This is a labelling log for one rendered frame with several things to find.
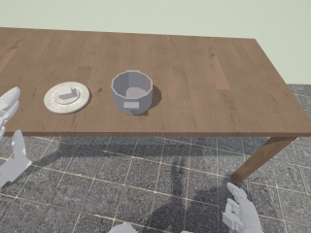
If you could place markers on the robot right hand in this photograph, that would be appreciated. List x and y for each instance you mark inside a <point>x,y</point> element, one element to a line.
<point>243,216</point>

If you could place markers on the robot left hand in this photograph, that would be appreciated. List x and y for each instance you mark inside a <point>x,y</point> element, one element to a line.
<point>12,168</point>

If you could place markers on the lid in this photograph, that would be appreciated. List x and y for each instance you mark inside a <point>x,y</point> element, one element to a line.
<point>69,104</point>

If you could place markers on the pot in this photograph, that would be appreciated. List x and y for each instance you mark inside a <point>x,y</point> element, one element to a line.
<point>132,92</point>

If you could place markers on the table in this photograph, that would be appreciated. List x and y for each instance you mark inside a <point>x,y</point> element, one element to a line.
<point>202,87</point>

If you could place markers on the knob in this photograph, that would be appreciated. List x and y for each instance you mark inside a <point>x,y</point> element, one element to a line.
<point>64,91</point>

